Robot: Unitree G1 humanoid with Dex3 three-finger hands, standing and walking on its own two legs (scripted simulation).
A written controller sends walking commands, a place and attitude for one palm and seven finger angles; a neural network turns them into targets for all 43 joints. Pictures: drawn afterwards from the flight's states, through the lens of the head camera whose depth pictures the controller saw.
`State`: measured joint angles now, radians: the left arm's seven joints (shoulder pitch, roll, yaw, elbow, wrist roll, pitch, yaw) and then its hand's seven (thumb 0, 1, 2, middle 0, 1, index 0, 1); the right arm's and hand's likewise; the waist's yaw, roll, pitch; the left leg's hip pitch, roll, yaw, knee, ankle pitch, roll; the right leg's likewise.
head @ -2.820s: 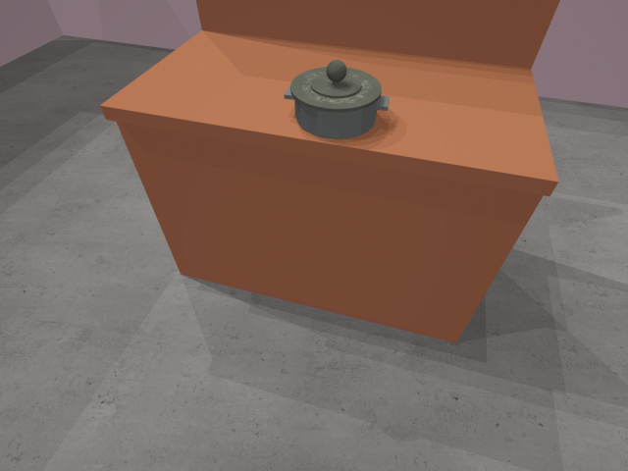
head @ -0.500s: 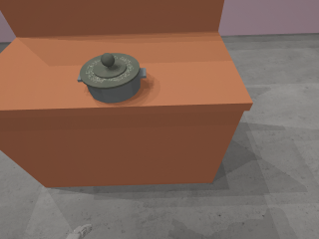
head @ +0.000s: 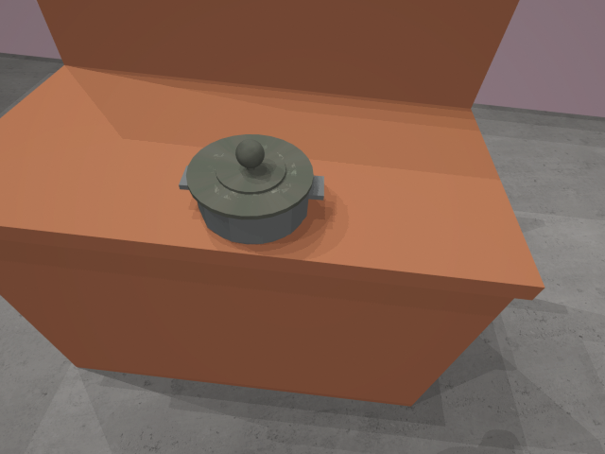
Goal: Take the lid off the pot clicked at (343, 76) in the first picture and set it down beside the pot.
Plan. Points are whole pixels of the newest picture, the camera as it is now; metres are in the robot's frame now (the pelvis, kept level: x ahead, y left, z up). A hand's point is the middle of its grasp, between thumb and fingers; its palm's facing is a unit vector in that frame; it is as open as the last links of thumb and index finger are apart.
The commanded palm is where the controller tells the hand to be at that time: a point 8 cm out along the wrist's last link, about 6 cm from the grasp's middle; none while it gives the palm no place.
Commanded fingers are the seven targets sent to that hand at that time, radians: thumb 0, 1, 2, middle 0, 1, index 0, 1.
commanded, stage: come to a stop and stand still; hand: left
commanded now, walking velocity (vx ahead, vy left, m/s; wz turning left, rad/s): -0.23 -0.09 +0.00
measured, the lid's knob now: (250, 153) +0.53 +0.14 +0.11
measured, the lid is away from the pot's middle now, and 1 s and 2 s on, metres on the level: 0.00 0.00 0.00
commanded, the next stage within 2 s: look again from close up in 0.76 s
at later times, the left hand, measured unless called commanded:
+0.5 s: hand out of the picture +0.05 +0.16 -0.17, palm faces +0.04 -0.98 -0.21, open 7.4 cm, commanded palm none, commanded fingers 0.00 0.90 0.90 -0.20 -0.30 -0.20 -0.30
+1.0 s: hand out of the picture +0.05 +0.18 -0.17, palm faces +0.03 -0.97 -0.23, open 7.4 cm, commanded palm none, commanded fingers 0.00 0.90 0.90 -0.20 -0.30 -0.20 -0.30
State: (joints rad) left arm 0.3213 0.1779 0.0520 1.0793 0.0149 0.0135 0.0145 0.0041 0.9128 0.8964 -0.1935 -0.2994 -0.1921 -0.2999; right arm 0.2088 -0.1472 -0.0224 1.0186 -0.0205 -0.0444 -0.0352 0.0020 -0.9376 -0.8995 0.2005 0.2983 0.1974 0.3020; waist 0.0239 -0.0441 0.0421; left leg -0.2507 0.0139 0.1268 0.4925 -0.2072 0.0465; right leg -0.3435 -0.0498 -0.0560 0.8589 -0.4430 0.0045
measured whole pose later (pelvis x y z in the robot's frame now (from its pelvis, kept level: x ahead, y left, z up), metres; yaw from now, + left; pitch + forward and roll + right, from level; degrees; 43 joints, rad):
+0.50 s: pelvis +0.01 -0.02 +0.00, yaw +1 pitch -2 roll +0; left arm 0.22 0.18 0.02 1.05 0.01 0.00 0.03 0.01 0.91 0.90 -0.20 -0.30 -0.19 -0.30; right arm 0.24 -0.15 -0.02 1.11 -0.02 0.02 -0.01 0.01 -0.92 -0.90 0.20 0.30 0.20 0.30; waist 0.00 -0.01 0.04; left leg -0.23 0.02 0.10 0.45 -0.19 0.01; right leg -0.23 -0.02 -0.05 0.47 -0.21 -0.01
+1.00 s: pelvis +0.02 +0.00 +0.00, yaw +0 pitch -2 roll +0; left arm 0.26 0.16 0.00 1.02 0.02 0.00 0.04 0.01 0.91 0.90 -0.20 -0.30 -0.20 -0.30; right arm 0.25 -0.17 -0.04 1.04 -0.02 0.00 -0.01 0.01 -0.93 -0.90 0.20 0.30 0.20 0.30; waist 0.00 0.02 0.04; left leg -0.25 0.01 0.11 0.54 -0.26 0.04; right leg -0.26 -0.04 -0.03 0.56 -0.26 0.02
